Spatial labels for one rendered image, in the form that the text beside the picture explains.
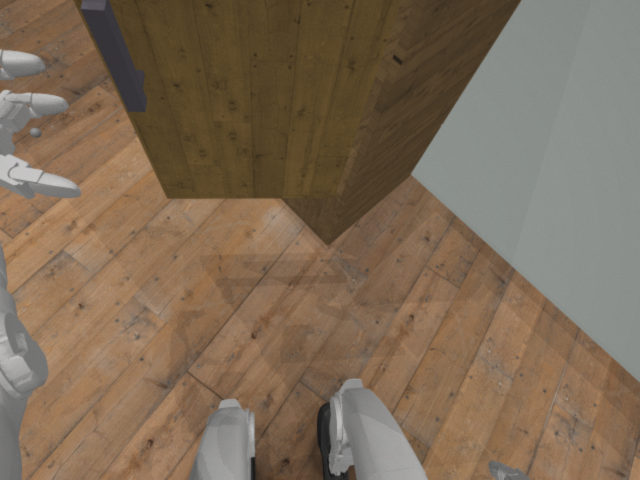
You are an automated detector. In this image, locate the robot left hand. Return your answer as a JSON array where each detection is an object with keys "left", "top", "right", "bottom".
[{"left": 0, "top": 49, "right": 81, "bottom": 199}]

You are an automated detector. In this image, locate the robot left upper arm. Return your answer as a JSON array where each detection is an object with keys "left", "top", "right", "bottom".
[{"left": 0, "top": 311, "right": 48, "bottom": 480}]

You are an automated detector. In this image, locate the handle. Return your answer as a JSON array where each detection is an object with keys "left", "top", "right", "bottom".
[{"left": 81, "top": 0, "right": 147, "bottom": 112}]

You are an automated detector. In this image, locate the right robot foot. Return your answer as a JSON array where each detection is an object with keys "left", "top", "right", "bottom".
[{"left": 317, "top": 402, "right": 349, "bottom": 480}]

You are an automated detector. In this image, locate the robot right thigh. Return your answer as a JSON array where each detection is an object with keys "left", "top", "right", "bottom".
[{"left": 330, "top": 388, "right": 428, "bottom": 480}]

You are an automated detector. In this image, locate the cupboard door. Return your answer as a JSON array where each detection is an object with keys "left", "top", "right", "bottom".
[{"left": 73, "top": 0, "right": 402, "bottom": 199}]

